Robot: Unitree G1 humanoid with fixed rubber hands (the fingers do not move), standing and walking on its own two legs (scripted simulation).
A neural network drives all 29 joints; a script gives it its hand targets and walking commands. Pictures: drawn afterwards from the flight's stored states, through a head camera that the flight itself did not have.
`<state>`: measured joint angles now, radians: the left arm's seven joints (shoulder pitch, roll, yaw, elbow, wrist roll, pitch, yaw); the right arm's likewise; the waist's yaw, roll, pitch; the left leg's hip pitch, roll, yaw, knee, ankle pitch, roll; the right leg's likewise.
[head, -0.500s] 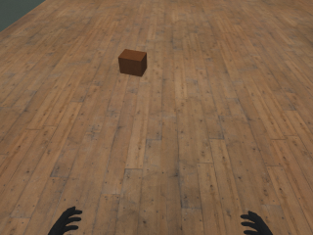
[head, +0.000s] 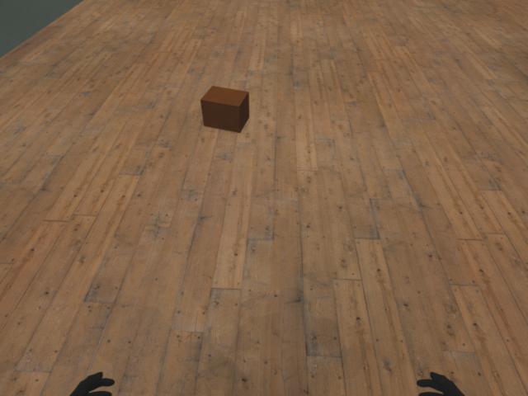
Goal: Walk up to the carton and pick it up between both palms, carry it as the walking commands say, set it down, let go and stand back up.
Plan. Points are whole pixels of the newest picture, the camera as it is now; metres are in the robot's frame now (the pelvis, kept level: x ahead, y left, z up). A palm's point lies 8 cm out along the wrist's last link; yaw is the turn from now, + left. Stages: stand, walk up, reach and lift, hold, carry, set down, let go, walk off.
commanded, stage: walk up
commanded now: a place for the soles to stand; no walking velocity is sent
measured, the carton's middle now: (226, 109) +1.90 +0.29 -0.65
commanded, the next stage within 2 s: none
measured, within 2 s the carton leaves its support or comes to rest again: neither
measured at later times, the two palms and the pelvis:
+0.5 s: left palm (81, 298) +0.28 +0.32 -0.04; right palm (445, 348) +0.24 -0.29 -0.08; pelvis +0.15 +0.01 +0.00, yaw +2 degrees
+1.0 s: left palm (99, 245) +0.41 +0.35 -0.06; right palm (413, 272) +0.38 -0.28 -0.08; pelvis +0.31 +0.03 +0.00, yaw +3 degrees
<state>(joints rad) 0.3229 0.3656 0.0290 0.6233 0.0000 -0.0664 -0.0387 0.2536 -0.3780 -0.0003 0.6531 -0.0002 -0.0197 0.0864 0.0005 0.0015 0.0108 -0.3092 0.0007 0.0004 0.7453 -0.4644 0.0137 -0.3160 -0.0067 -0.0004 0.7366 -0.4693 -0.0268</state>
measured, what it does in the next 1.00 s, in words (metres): walks ahead: right foot, then left foot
